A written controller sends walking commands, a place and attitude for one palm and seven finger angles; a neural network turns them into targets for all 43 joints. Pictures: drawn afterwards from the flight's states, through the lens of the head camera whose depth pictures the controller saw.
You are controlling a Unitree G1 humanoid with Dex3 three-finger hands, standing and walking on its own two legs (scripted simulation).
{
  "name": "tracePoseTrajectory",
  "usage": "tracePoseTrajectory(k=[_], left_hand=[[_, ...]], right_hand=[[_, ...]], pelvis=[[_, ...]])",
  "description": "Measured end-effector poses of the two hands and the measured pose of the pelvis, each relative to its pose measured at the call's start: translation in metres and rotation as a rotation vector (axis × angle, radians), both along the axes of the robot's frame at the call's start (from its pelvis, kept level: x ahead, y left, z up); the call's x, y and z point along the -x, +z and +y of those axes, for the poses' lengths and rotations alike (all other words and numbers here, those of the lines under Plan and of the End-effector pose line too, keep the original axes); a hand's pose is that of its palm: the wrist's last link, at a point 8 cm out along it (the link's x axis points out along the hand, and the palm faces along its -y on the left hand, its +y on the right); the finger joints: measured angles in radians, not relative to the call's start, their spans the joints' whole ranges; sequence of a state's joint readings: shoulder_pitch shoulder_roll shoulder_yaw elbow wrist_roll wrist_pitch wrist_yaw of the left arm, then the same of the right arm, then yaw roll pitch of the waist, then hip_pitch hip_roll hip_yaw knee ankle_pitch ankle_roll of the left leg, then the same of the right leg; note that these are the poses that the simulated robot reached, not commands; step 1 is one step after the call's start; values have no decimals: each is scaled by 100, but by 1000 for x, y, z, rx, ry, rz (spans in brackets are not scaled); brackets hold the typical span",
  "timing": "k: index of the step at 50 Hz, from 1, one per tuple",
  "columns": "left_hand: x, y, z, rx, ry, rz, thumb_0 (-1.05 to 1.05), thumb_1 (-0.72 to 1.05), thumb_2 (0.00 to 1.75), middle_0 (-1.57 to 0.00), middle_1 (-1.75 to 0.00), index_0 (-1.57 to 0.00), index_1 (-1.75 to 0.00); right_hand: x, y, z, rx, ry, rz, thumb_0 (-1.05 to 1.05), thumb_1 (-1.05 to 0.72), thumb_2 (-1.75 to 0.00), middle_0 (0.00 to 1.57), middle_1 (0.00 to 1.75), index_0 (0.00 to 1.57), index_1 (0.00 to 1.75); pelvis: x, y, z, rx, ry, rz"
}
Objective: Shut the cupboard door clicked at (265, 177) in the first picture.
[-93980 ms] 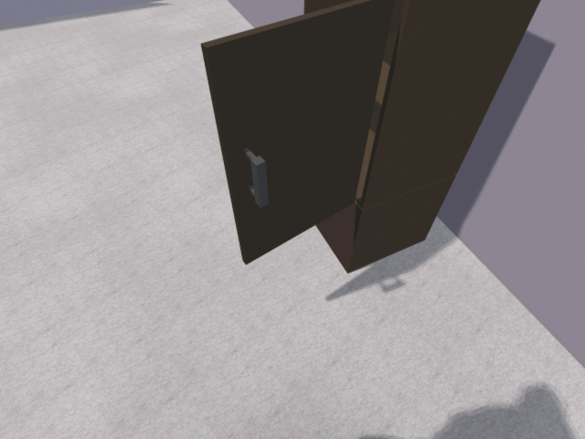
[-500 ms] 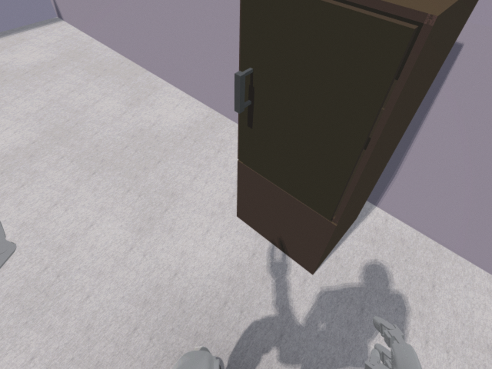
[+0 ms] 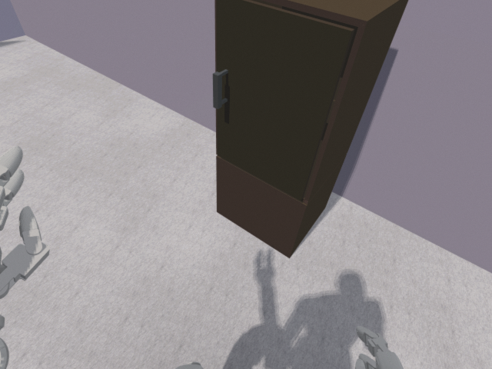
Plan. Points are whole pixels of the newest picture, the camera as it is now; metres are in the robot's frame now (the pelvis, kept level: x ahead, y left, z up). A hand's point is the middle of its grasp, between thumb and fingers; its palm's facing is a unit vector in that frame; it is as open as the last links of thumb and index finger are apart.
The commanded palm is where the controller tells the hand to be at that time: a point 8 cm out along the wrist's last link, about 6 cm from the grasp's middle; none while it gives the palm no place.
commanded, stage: stop stepping back and stand still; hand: left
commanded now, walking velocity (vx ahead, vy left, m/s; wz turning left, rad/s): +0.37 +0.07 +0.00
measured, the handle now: (221, 88) +0.95 +0.14 -0.01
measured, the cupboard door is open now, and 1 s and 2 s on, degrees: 0 0 0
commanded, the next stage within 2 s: let the arm hang, fingers relaxed in 1.52 s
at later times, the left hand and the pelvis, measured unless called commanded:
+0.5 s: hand (40, 251) +0.20 +0.25 +0.18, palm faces +0.43 -0.77 -0.47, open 7.4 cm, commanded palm +0.15 +0.29 +0.18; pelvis +0.00 +0.00 +0.00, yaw -2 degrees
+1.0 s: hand (31, 222) +0.24 +0.29 +0.17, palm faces +0.38 -0.79 -0.48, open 7.4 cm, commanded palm +0.18 +0.32 +0.18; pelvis +0.03 +0.03 +0.01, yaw -3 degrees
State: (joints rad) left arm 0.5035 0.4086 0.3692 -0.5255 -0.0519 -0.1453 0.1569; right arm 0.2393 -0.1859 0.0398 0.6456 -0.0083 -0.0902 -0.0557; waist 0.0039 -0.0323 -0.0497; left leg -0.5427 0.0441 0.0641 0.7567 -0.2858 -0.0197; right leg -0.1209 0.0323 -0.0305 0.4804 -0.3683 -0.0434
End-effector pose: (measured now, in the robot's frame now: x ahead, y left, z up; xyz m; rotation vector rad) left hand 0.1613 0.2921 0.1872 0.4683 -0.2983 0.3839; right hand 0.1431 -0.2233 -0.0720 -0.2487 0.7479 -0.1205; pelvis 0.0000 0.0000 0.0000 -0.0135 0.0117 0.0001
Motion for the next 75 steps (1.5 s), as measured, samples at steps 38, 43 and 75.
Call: tracePoseTrajectory(k=[38,43,75], left_hand=[[-38,-20,22,7,38,96,2,89,90,-21,-30,-20,-30],[-46,-9,18,-33,-32,74,2,89,90,-21,-30,-21,-30],[-4,-5,51,-35,44,88,2,89,90,-21,-30,-21,-30]], right_hand=[[-39,13,4,7,-58,-83,1,-91,-90,20,30,20,30],[-45,19,15,0,-54,-94,1,-91,-90,20,30,20,30],[11,6,31,-7,-86,-23,2,-90,-90,20,30,20,30]], pelvis=[[-22,4,18,-12,-38,-5],[-25,4,21,-6,-40,8],[1,8,43,7,-30,1]])
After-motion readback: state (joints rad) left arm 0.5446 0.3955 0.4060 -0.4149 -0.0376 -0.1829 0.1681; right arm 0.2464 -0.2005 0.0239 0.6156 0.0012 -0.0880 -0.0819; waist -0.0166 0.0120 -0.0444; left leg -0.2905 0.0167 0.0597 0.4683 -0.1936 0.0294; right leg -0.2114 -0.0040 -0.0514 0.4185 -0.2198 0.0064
